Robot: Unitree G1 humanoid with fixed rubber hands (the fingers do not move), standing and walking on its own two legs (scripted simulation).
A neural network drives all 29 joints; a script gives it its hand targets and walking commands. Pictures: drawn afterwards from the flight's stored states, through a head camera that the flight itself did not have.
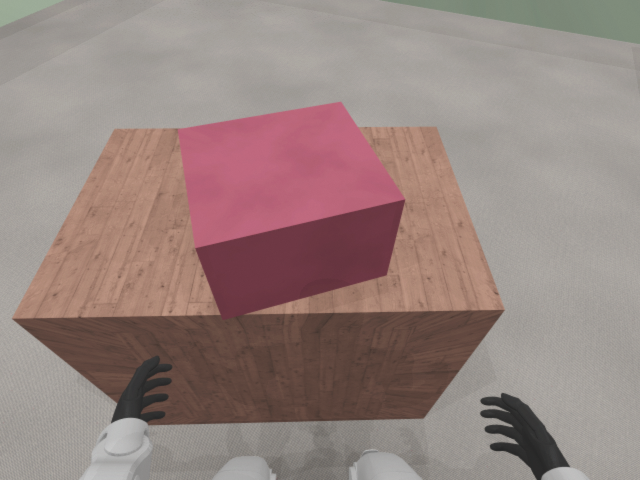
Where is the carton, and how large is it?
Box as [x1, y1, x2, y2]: [178, 102, 404, 319]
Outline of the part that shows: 341,102 178,129 195,248 222,319 386,274 404,198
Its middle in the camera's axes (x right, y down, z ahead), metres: -0.06 -0.05 +0.67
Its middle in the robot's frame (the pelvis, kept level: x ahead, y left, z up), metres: +0.53 +0.08 -0.01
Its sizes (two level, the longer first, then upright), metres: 0.291 0.266 0.189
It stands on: a pedestal, 0.64 m high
